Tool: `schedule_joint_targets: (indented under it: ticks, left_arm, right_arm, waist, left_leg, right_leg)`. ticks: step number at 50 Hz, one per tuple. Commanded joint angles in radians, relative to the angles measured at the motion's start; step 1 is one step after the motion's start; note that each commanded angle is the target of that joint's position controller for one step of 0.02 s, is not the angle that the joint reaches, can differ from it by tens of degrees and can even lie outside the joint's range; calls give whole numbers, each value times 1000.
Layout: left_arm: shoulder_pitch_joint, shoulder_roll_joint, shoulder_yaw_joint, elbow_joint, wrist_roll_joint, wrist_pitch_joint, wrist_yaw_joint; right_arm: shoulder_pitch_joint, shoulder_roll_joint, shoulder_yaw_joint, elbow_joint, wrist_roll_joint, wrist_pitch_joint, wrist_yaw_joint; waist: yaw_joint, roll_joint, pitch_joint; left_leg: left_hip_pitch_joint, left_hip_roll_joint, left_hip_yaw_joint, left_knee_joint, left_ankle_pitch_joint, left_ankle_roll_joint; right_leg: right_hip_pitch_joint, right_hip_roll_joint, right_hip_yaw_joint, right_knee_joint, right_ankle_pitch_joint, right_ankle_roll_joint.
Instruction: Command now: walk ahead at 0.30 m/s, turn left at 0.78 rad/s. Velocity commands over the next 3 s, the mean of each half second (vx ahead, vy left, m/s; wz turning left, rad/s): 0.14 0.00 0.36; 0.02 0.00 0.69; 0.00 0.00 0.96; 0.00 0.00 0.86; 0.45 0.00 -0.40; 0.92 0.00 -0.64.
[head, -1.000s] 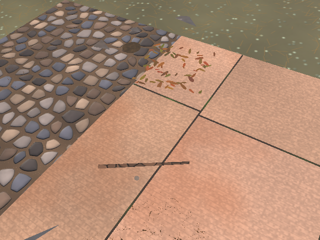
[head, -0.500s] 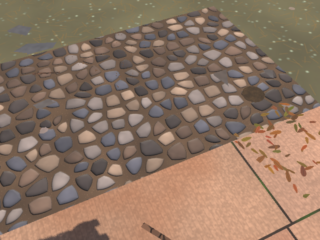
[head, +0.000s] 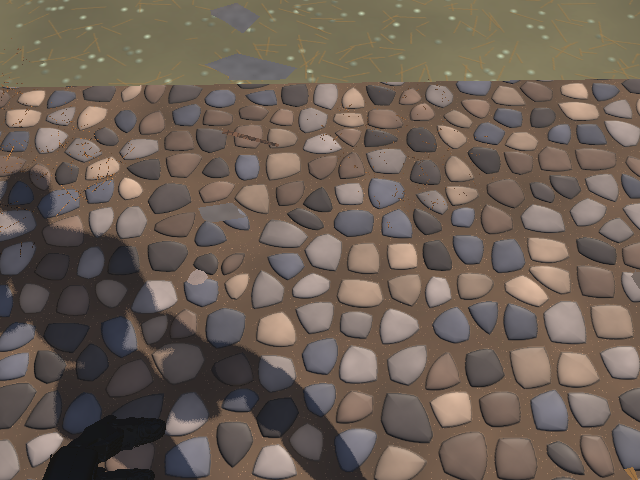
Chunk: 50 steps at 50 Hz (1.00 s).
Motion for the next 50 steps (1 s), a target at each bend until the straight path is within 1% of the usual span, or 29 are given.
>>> schedule_joint_targets:
  ticks: [1,2,4,5,6,7,8,9,11,13,15,19,21,22,23,24,25,27,28,30,35,38,39,40,41,42,43,45,50]
  left_arm:
    - [162,79,20,9,-11,6,6]
    - [179,98,26,17,-6,-1,8]
    - [303,139,41,60,10,-27,17]
    - [376,202,50,56,13,-43,23]
    - [337,233,63,42,2,-29,12]
    - [264,193,67,10,-14,-15,8]
    - [212,123,48,2,-17,-7,13]
    - [170,82,34,11,-10,3,15]
    - [163,110,41,41,-1,12,14]
    - [163,119,46,64,4,13,3]
    - [165,116,48,79,4,16,-2]
    - [176,128,58,102,-3,47,-15]
    - [186,128,61,112,-16,70,-16]
    - [217,108,60,121,-12,74,-18]
    - [241,36,44,93,-21,72,-26]
    - [183,80,57,82,-23,77,-12]
    - [159,101,68,79,-26,82,-10]
    - [187,110,79,93,-21,84,-4]
    - [204,108,81,99,-13,84,0]
    - [191,90,77,87,-19,83,7]
    - [120,72,61,32,-40,79,20]
    - [240,83,64,59,-37,67,35]
    - [275,147,81,69,-24,61,45]
    - [229,266,103,42,-7,66,45]
    - [180,247,101,31,-4,74,37]
    - [147,166,77,16,-2,71,32]
    - [94,121,63,9,-4,69,29]
    - [50,110,58,-5,-2,66,37]
    - [174,136,76,26,-4,63,34]
  right_arm:
    - [-77,-112,-35,-86,5,-14,-2]
    - [-62,-112,-35,-84,3,-13,-7]
    - [-61,-121,-37,-90,9,-18,-14]
    - [-20,-61,-25,-121,21,-25,-18]
    - [154,-38,-19,-139,26,-23,-27]
    - [156,-85,-18,-91,-22,-6,-33]
    - [58,-94,-19,-97,-32,8,-25]
    - [-2,-85,-16,-111,-31,20,-16]
    - [-24,-59,-7,-123,-24,53,3]
    - [-16,-33,6,-125,-14,67,8]
    - [-35,-11,22,-127,-12,71,9]
    - [-77,-9,37,-125,-10,74,10]
    - [-39,-2,42,-103,-19,62,11]
    - [-56,-17,44,-110,-27,53,9]
    - [-87,-88,35,-137,-44,43,1]
    - [-145,-115,23,-150,-36,39,-7]
    - [-184,-101,23,-138,-35,32,-14]
    - [-198,-111,7,-133,-21,24,-21]
    - [-183,-108,2,-131,-12,23,-23]
    - [-133,-97,-7,-123,1,24,-20]
    - [-96,-113,-42,-118,-5,39,-11]
    - [-179,-116,-54,-139,8,44,-1]
    - [-170,-75,-45,-151,16,41,-5]
    - [-131,16,-26,-180,26,39,-7]
    - [-137,-92,-50,-165,-22,45,-9]
    - [-143,-128,-66,-154,-29,52,1]
    - [-118,-118,-69,-134,-27,62,11]
    - [-70,-102,-65,-117,-15,77,34]
    - [-197,-60,-39,-179,-3,85,53]
  waist:
    - [68,34,-209]
    - [70,38,-208]
    - [141,20,-218]
    - [153,-124,-310]
    - [44,-312,-498]
    - [51,-162,-494]
    - [62,-76,-390]
    - [49,-37,-302]
    - [41,-96,-227]
    - [25,-109,-225]
    - [28,-120,-234]
    - [56,-184,-217]
    - [31,-152,-170]
    - [36,-78,-127]
    - [64,164,-142]
    - [41,214,-67]
    - [76,163,-30]
    - [97,146,-54]
    - [94,143,-81]
    - [76,115,-145]
    - [43,165,-192]
    - [120,150,-207]
    - [119,68,-220]
    - [90,-221,-203]
    - [89,-192,-151]
    - [66,-124,-120]
    - [34,-91,-95]
    - [14,-149,-106]
    - [101,-149,-109]
  left_leg:
    - [-181,130,-115,40,744,-13]
    - [-140,140,-144,98,710,-35]
    - [-93,127,-130,349,630,-91]
    - [-200,53,-41,685,76,-128]
    - [-337,-33,16,894,-424,-158]
    - [-380,48,-17,979,-317,-152]
    - [-381,80,-11,975,-248,-161]
    - [-378,109,2,917,-218,-168]
    - [-310,121,30,815,-182,-181]
    - [-239,120,65,686,-181,-181]
    - [-191,136,89,535,-186,-170]
    - [-64,157,146,250,-143,-137]
    - [77,157,159,29,-28,-97]
    - [91,212,64,-93,-22,-70]
    - [69,458,-270,-257,-183,-8]
    - [-214,563,-381,-328,-159,61]
    - [-256,494,-304,-287,-65,62]
    - [-160,409,-220,-212,212,45]
    - [-89,391,-203,-166,390,54]
    - [26,387,-214,-104,595,69]
    - [77,360,-327,-69,542,58]
    - [-62,283,-341,-32,386,-36]
    - [-210,218,-287,37,163,-102]
    - [-440,56,-55,265,-190,-168]
    - [-459,114,24,439,-290,-179]
    - [-412,147,20,551,-246,-175]
    - [-397,155,29,630,-186,-177]
    - [-414,164,66,720,-116,-196]
    - [-471,222,139,583,-94,-233]
  right_leg:
    - [458,129,-135,-171,208,-25]
    - [481,136,-122,-230,226,-34]
    - [599,107,-97,-378,384,-72]
    - [770,-155,117,-321,914,-156]
    - [908,-438,470,-315,1205,-350]
    - [815,-412,533,-354,937,-389]
    - [691,-329,411,-393,685,-364]
    - [584,-257,306,-428,498,-319]
    - [440,-170,155,-489,391,-280]
    - [386,-131,71,-503,395,-269]
    - [378,-127,41,-515,349,-270]
    - [345,-116,50,-553,-34,-255]
    - [234,-94,40,-544,-208,-198]
    - [185,-65,16,-506,-260,-140]
    - [135,40,-97,-311,-296,-73]
    - [239,101,-117,-187,-307,-56]
    - [309,87,-73,-84,-255,-61]
    - [244,124,-93,30,-247,-61]
    - [211,129,-94,71,-259,-55]
    - [178,130,-84,85,-290,-37]
    - [253,159,-62,-129,-298,-35]
    - [527,170,-66,-463,-129,-49]
    - [685,43,20,-563,-111,-78]
    - [769,-266,303,-612,-76,-177]
    - [614,-344,309,-585,85,-267]
    - [555,-294,230,-564,186,-279]
    - [521,-223,118,-545,236,-254]
    - [554,-143,-28,-513,333,-223]
    - [695,-189,-114,-476,440,-252]
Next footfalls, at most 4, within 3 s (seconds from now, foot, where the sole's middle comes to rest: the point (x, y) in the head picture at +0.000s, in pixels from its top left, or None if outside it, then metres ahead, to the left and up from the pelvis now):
0.08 right None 0.27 -0.14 -0.77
0.44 left None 0.15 0.04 -0.77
0.78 right None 0.17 -0.16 -0.77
1.22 left None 0.05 0.03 -0.77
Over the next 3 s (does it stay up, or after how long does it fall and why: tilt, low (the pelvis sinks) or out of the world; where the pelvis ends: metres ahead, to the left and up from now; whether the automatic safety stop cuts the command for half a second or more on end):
stays up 0.41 0.40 0.00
